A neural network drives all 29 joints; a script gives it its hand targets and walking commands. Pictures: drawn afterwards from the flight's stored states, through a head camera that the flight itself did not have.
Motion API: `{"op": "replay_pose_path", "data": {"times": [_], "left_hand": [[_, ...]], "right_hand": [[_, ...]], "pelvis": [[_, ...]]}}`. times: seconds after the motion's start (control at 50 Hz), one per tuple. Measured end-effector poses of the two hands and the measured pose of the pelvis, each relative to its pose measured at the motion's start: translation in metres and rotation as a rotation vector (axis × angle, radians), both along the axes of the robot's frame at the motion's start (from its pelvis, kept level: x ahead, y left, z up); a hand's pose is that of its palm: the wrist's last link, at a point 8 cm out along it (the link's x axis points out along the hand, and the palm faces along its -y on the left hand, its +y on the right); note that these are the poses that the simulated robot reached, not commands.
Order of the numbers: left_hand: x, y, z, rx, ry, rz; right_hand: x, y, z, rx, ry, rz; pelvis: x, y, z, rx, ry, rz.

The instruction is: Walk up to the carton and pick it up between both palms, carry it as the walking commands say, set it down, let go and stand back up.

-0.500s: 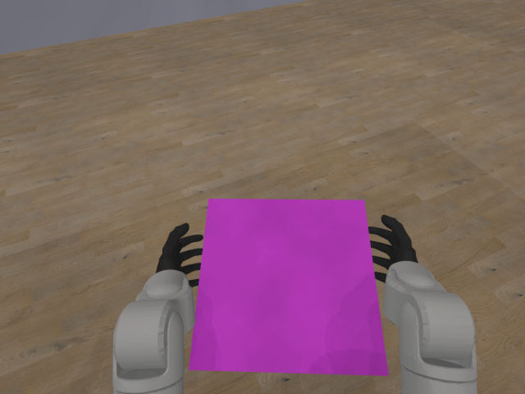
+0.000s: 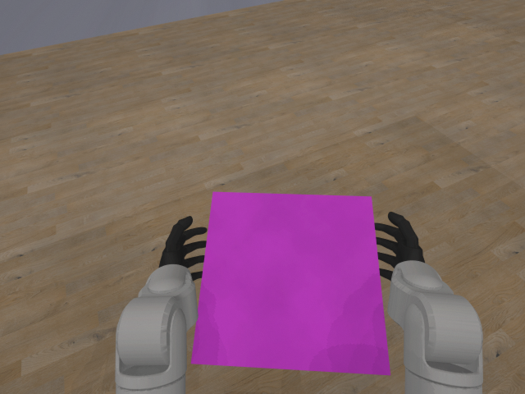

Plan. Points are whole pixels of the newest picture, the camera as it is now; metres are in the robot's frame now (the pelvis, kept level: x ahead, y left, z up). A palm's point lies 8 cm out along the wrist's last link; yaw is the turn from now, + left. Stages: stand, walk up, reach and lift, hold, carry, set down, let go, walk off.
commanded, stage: carry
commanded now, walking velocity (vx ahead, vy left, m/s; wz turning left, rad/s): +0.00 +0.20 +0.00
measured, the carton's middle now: (287, 285) +0.29 -0.01 +0.02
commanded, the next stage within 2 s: none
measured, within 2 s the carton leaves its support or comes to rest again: neither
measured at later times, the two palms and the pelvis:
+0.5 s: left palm (82, 299) +0.22 +0.24 +0.12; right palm (334, 307) +0.21 -0.06 +0.11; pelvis -0.04 +0.11 +0.02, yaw -1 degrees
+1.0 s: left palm out of the picture +0.18 +0.33 +0.12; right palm (256, 343) +0.17 +0.03 +0.11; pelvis -0.07 +0.20 +0.01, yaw -1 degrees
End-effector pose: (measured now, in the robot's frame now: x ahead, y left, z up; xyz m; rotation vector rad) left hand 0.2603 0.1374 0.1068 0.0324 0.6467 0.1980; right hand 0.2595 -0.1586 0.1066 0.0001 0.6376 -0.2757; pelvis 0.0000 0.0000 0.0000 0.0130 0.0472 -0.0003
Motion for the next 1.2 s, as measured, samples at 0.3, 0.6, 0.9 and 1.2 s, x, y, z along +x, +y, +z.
{"op": "replay_pose_path", "data": {"times": [0.3, 0.6, 0.9, 1.2], "left_hand": [[-0.038, 0.056, 0.006, 0.046, 0.040, 0.012], [-0.044, 0.146, 0.001, 0.014, -0.004, -0.011], [-0.076, 0.190, 0.008, 0.041, 0.030, 0.008], [-0.085, 0.202, 0.017, 0.024, 0.015, -0.012]], "right_hand": [[-0.034, 0.057, -0.014, 0.042, 0.053, 0.022], [-0.046, 0.147, -0.002, 0.012, 0.005, -0.013], [-0.073, 0.190, -0.010, 0.046, 0.043, 0.015], [-0.089, 0.202, 0.009, 0.021, 0.032, -0.005]], "pelvis": [[-0.026, 0.056, 0.005, -0.002, 0.003, -0.020], [-0.048, 0.150, 0.000, 0.009, 0.009, -0.009], [-0.068, 0.189, 0.009, -0.016, -0.008, -0.015], [-0.076, 0.204, 0.013, -0.024, -0.034, -0.021]]}}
